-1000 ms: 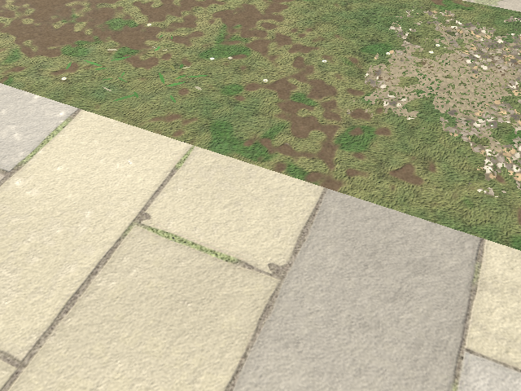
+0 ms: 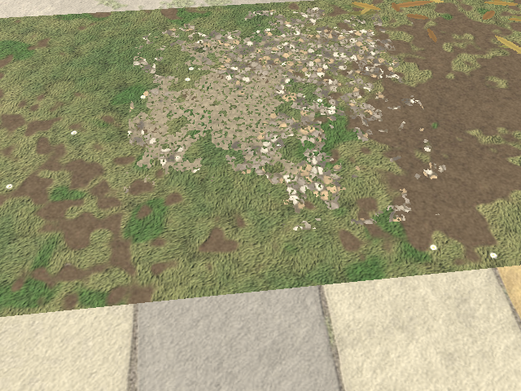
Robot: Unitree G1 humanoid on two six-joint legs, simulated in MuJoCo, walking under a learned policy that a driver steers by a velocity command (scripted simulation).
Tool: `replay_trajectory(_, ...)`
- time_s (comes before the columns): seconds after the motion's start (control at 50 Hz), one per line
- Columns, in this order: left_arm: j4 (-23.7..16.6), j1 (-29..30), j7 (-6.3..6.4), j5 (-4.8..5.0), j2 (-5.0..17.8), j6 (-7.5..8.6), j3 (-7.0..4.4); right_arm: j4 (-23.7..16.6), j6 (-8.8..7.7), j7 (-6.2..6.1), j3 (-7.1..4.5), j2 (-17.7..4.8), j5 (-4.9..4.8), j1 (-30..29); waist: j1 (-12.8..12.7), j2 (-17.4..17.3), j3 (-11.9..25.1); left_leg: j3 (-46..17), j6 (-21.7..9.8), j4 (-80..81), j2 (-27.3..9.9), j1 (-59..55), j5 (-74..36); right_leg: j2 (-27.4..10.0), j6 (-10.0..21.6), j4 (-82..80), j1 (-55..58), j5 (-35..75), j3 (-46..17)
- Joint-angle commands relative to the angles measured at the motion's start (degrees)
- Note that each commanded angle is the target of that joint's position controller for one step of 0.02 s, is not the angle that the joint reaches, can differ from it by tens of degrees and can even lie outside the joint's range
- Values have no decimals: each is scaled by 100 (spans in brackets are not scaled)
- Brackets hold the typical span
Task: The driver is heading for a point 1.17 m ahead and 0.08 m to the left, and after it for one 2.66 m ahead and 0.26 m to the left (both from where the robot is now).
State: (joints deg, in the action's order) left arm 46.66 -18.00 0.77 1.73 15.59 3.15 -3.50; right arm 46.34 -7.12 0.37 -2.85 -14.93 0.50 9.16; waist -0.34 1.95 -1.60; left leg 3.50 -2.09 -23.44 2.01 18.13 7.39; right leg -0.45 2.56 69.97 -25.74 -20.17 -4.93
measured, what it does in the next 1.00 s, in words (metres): walks ahead: right foot, then left foot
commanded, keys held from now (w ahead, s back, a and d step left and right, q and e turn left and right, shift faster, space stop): w+e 0.16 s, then w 0.16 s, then w+q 0.68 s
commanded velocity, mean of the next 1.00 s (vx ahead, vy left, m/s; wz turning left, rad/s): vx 0.50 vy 0.00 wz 0.04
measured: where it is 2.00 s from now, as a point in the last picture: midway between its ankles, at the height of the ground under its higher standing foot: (248, 212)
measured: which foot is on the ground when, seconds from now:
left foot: down 0.00-0.38, up 0.40-0.92, down 0.94-1.00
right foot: up 0.00-0.36, down 0.38-0.92, up 0.94-1.00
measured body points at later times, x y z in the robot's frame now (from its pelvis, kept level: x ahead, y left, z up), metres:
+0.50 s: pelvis +0.26 -0.09 -0.01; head +0.30 -0.11 +0.44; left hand +0.46 +0.14 -0.10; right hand +0.27 -0.37 -0.14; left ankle +0.18 +0.08 -0.64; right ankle +0.30 -0.18 -0.74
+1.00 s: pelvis +0.54 -0.06 -0.02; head +0.58 -0.05 +0.42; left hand +0.56 +0.22 -0.15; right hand +0.75 -0.30 -0.12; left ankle +0.62 +0.02 -0.74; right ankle +0.35 -0.21 -0.65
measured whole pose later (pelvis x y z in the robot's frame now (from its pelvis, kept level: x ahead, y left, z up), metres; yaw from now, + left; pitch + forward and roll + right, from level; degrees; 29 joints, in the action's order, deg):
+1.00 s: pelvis +0.54 -0.06 -0.02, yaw +8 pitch +2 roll -1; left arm 48.0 -17.1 0.8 1.1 15.3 4.8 -3.7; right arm 41.6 -3.1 2.8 -4.1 -15.8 -1.1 6.2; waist -0.9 -0.5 -3.3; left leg 3.2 -7.3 -37.9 3.1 28.8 11.6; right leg -2.9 -1.4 63.1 -10.7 -29.6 4.0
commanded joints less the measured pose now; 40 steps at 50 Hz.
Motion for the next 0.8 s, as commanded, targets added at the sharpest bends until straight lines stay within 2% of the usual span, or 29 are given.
replay_trajectory(0.02, -463, -185, -29, 27, 175, -25, -75, -132, -85, 24, -131, -470, 1, 150, -7, -633, 247, -1463, -953, 1482, -1620, -904, -123, -693, -16, -16, -1031, 346, -169)
replay_trajectory(0.06, -669, 94, -25, -17, 139, -78, -56, -33, -124, 33, -194, -637, -38, 220, -4, -525, 81, -1114, -1058, 1637, -1709, -853, -535, -786, -58, -340, -1351, 582, -164)
replay_trajectory(0.1, -827, 335, -43, -50, 175, -75, -49, 28, -105, 20, -243, -781, -25, 302, 33, -438, 53, -783, -1092, 1676, -1752, -1004, -848, -820, -117, -770, -1618, 1040, -184)
replay_trajectory(0.14, -932, 586, -110, -31, 193, -34, -36, 51, -63, 6, -261, -871, -21, 326, 104, -434, 34, -366, -997, 1645, -1663, -1159, -1099, -795, -117, -1397, -1642, 1651, -93)
replay_trajectory(0.18, -1071, 1027, -194, -49, 126, 18, 10, 93, -15, -5, -256, -928, -46, 456, 279, -396, -38, -17, -889, 1575, -1559, -1197, -1164, -714, -81, -2131, -1452, 2146, 136)
replay_trajectory(0.24, -1298, 1582, -289, -41, 54, 42, 69, 231, 66, 16, -253, -1046, -133, 813, 489, -397, -196, 119, -833, 1515, -1627, -1417, -918, -546, -9, -2905, -1215, 2093, 439)
replay_trajectory(0.28, -1460, 1813, -334, -34, 135, 47, 63, 341, 143, 26, -273, -1149, -200, 967, 497, -457, -313, 78, -789, 1389, -1810, -1784, -969, -456, 103, -3236, -1236, 1641, 529)
replay_trajectory(0.32, -1532, 1736, -360, -62, 292, 56, 6, 405, 230, 13, -290, -1252, -245, 971, 311, -602, -224, 129, -702, 954, -1931, -2101, -1936, -250, 282, -3519, -900, 1052, 716)
replay_trajectory(0.34, -1447, 1317, -351, -94, 428, 69, -77, 440, 273, 5, -278, -1286, -266, 920, -14, -669, 53, 225, -612, 343, -1854, -2055, -2915, -48, 402, -3786, -141, 1032, 874)
replay_trajectory(0.36, -1147, 363, -314, -108, 691, 77, -240, 475, 309, -8, -217, -1187, -259, 931, -512, -604, 584, 421, -472, -764, -1596, -1703, -3576, 206, 558, -4059, 1242, 1337, 1039)
replay_trajectory(0.38, -910, -718, -212, -152, 1177, 54, -419, 359, 281, -13, -86, -921, -151, 938, -951, -147, 1347, 501, -222, -2486, -1290, -392, -2316, -590, 864, -3866, 3140, 1638, 54)
replay_trajectory(0.4, -879, -908, -155, -211, 1803, 58, -489, 195, 152, 62, 157, -122, -73, 1562, -449, 1363, 2092, 188, 127, -4660, -225, 1860, 2235, -2285, 1781, -4489, 4823, 1019, -2900)
replay_trajectory(0.42, -913, -1112, -163, -216, 1269, 114, -371, 319, 8, 89, 12, -735, -290, 1234, -821, 743, 2502, -1022, 52, -5445, -192, 2279, 2629, -2453, 1824, -5048, 4712, 902, -3660)
replay_trajectory(0.44, -855, -775, -180, -226, 1016, 156, -273, 118, -16, 96, -82, -942, -455, 765, -706, 610, 1573, -985, -12, -5528, -458, 2729, 2183, -2250, 1509, -5052, 4082, 1368, -2549)
replay_trajectory(0.46, -868, -325, -195, -182, 796, 179, -208, 69, 2, 63, -65, -864, -375, 539, -478, 318, 1125, -874, -12, -5162, -756, 2585, 1649, -1976, 1289, -5132, 3305, 1753, -1739)
replay_trajectory(0.48, -880, 57, -217, -180, 572, 203, -154, 95, 61, 35, -95, -817, -258, 460, -274, 238, 802, -852, 24, -4835, -930, 2346, 1282, -1734, 1134, -5323, 2656, 1945, -1189)
replay_trajectory(0.5, -888, 295, -228, -201, 385, 254, -111, 164, 168, 28, -127, -772, -243, 641, -58, 331, 659, -920, 37, -4660, -1058, 1980, 979, -1553, 1023, -5569, 2214, 2001, -764)
replay_trajectory(0.52, -841, 377, -234, -220, 349, 318, -119, 218, 268, 27, -119, -640, -255, 802, 52, 343, 613, -916, 63, -4598, -1057, 1731, 768, -1514, 1019, -5792, 1954, 2030, -548)
replay_trajectory(0.54, -771, 394, -226, -229, 366, 382, -138, 239, 345, 23, -106, -505, -261, 874, 124, 244, 526, -927, 97, -4532, -1042, 1688, 648, -1507, 1043, -5948, 1812, 2232, -329)
replay_trajectory(0.58, -631, 367, -173, -268, 432, 441, -176, 178, 428, 4, -116, -413, -251, 731, 165, 127, 254, -1038, 146, -4259, -1005, 1943, 284, -1462, 991, -6145, 1714, 2498, 146)
replay_trajectory(0.64, -444, 211, -70, -282, 466, 426, -201, 41, 435, 19, -128, -351, -211, 363, 83, 119, 12, -1122, 186, -3451, -898, 2372, -526, -1370, 859, -6244, 1937, 2577, 705)
replay_trajectory(0.72, -287, 73, 13, -238, 650, 382, -249, -219, 400, 159, -54, -196, -148, -363, -175, 54, -261, -665, 112, -2181, -822, 2299, -1328, -1373, 700, -6344, 2139, 2471, 1255)
replay_trajectory(0.8, -61, -265, 48, -153, 771, 245, -301, -591, 385, 300, -9, -153, -159, -986, -403, 5, -481, -314, -77, -1592, -773, 2628, -914, -1615, 641, -6038, 2934, 2837, 1492)
Keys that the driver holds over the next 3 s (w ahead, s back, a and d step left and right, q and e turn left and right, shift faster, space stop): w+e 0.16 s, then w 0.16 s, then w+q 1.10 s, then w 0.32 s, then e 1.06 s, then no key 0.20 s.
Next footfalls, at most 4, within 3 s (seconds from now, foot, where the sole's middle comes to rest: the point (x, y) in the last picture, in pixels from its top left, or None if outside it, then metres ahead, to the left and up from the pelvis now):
0.38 right None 0.34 -0.20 -0.77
0.94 left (264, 318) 0.66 0.02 -0.77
1.42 right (302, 221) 0.98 -0.10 -0.77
1.88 left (195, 197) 1.08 0.25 -0.77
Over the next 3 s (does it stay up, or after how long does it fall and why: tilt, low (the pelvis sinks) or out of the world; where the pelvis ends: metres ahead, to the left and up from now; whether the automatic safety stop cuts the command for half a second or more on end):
stays up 1.07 0.11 0.01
